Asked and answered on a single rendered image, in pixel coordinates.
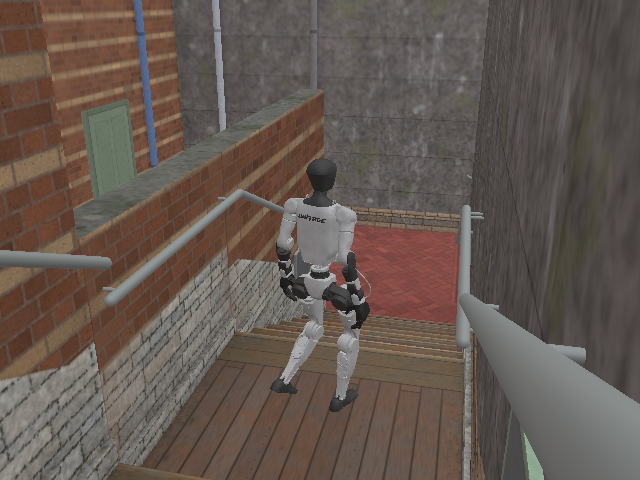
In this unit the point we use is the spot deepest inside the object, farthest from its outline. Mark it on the left robot upper arm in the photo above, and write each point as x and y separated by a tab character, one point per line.
285	240

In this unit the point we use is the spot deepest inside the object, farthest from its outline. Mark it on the robot left forearm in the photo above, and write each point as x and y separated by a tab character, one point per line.
284	262

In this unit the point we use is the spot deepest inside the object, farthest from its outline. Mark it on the robot thigh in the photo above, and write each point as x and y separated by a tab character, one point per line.
313	308
340	298

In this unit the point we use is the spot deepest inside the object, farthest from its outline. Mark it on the robot right forearm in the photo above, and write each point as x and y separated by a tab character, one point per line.
352	281

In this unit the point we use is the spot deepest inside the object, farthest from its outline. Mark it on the right robot upper arm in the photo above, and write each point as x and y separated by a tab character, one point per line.
347	219

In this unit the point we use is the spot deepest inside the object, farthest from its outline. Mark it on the right robot thigh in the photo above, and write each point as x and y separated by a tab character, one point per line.
340	298

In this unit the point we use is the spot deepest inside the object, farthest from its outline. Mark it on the right robot hand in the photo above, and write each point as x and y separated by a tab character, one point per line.
362	312

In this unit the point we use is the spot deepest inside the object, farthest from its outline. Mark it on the left robot thigh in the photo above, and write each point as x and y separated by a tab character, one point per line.
313	308

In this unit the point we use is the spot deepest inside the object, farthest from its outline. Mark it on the left robot hand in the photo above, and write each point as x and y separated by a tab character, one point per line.
284	283

